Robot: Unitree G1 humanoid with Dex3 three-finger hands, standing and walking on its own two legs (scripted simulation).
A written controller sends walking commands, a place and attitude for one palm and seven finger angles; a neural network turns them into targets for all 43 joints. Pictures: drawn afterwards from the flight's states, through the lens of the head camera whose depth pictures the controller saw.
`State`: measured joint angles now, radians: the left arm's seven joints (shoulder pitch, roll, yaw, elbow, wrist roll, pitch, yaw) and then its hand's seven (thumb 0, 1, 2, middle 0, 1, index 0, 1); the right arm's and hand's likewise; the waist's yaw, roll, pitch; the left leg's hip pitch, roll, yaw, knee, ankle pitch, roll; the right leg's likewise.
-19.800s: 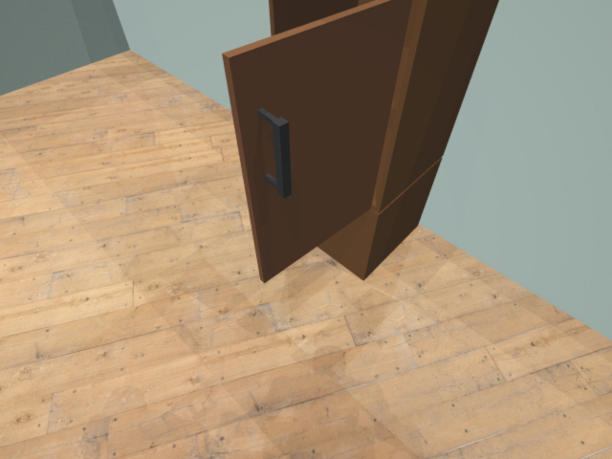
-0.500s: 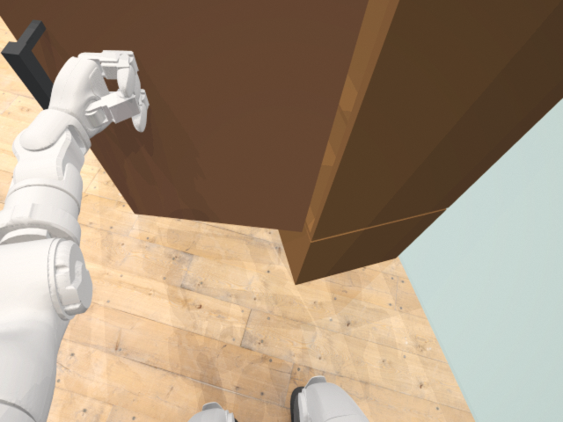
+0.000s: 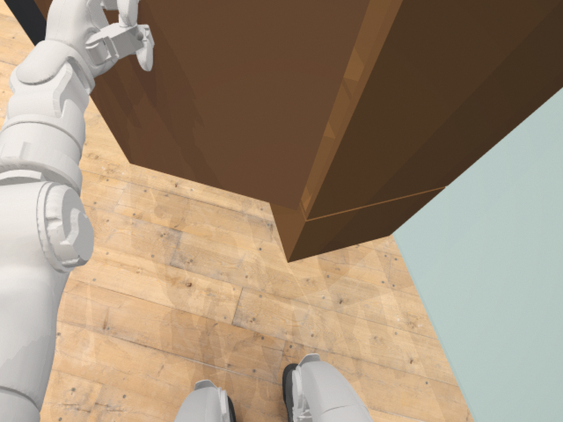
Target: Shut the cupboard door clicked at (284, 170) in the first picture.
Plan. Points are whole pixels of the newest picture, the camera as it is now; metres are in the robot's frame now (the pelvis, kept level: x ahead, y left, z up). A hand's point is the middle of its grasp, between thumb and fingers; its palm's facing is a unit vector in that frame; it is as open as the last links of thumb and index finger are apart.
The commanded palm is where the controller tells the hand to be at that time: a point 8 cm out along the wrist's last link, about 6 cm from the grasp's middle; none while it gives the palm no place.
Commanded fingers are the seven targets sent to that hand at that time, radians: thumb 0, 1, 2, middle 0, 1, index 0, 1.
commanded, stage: pull the fist back off the door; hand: left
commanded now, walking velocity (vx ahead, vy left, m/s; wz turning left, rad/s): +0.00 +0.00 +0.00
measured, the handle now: (43, 11) +0.63 +0.21 +0.13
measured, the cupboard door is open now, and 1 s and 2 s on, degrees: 59 54 54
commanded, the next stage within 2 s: draw the hand back to the body in 0.82 s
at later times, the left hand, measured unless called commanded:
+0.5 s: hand (143, 56) +0.55 +0.09 +0.13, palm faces +0.05 -1.00 -0.02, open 3.1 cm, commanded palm +0.50 +0.14 +0.13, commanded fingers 0.00 0.90 0.90 -1.30 -1.50 -1.30 -1.50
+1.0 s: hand (142, 96) +0.48 +0.09 +0.14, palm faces +0.04 -1.00 -0.02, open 3.1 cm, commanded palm +0.43 +0.15 +0.14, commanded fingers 0.00 0.90 0.90 -1.30 -1.50 -1.30 -1.50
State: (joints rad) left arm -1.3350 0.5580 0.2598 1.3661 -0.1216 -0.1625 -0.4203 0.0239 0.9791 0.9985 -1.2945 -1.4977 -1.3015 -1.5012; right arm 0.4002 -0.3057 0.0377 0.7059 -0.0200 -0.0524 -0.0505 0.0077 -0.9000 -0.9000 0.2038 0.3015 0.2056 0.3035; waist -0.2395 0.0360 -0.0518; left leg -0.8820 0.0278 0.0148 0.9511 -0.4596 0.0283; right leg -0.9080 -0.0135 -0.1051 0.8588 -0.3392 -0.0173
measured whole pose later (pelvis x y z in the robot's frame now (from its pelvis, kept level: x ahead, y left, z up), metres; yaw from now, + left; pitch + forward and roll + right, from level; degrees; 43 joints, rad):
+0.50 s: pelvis +0.02 -0.01 +0.03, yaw -2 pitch +17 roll -1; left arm -0.96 0.33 0.33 1.17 -0.05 -0.34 0.02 0.01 0.90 0.90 -1.29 -1.50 -1.30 -1.50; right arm 0.49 -0.26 0.00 0.66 -0.04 0.02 0.05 0.01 -0.90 -0.90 0.20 0.30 0.20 0.30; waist -0.17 0.05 -0.09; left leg -0.64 0.04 0.06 0.77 -0.43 0.02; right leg -0.71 0.01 -0.06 0.72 -0.31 -0.02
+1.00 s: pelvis +0.00 -0.01 +0.03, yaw +0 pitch +11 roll +0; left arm -0.87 0.21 0.20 1.10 -0.08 -0.35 0.04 0.01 0.90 0.90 -1.30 -1.50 -1.30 -1.50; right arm 0.30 -0.24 0.02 0.66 0.00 -0.03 0.00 0.01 -0.90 -0.90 0.20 0.30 0.20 0.30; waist -0.10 0.02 -0.07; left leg -0.55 0.01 0.04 0.75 -0.39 0.02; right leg -0.62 -0.02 -0.08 0.72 -0.30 -0.02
